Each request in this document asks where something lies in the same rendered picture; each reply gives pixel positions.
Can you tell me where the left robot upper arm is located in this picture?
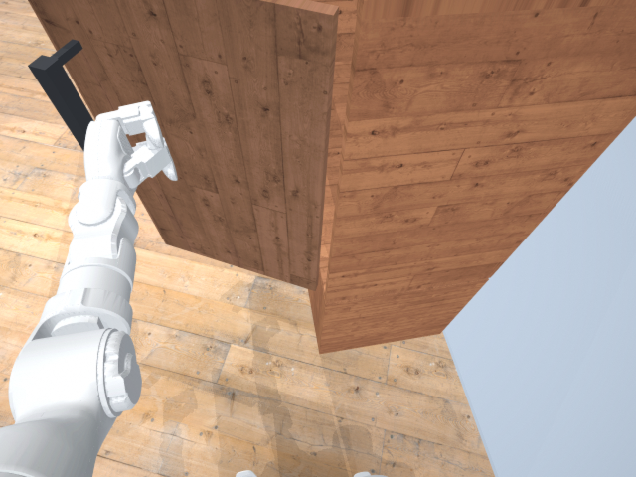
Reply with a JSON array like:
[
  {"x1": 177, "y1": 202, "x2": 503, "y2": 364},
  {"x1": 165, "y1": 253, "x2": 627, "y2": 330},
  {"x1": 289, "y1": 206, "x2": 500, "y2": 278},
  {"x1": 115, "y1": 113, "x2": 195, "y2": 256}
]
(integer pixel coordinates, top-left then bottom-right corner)
[{"x1": 0, "y1": 328, "x2": 142, "y2": 477}]

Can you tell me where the robot left forearm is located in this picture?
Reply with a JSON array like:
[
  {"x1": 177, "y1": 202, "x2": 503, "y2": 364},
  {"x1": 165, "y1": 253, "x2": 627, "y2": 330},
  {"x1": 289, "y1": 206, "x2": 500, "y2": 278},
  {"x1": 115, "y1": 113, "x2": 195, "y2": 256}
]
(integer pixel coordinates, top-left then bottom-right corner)
[{"x1": 8, "y1": 178, "x2": 139, "y2": 421}]

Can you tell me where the robot left hand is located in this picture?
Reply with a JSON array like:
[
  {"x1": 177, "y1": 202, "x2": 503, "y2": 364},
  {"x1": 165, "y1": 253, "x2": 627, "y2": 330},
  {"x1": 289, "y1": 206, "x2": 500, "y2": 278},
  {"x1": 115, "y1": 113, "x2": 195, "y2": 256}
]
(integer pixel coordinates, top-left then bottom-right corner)
[{"x1": 83, "y1": 101, "x2": 178, "y2": 196}]

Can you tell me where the handle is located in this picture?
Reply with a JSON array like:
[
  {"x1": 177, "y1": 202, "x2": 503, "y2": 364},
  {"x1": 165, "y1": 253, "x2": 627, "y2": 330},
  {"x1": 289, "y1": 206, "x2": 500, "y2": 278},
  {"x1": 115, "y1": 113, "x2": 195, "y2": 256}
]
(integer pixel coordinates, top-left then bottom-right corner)
[{"x1": 28, "y1": 40, "x2": 93, "y2": 152}]

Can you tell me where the cupboard door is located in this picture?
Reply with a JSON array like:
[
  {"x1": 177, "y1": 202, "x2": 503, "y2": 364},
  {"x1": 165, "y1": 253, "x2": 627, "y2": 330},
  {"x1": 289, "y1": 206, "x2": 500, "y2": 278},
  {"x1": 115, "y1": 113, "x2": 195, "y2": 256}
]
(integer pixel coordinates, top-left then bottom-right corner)
[{"x1": 28, "y1": 0, "x2": 339, "y2": 291}]

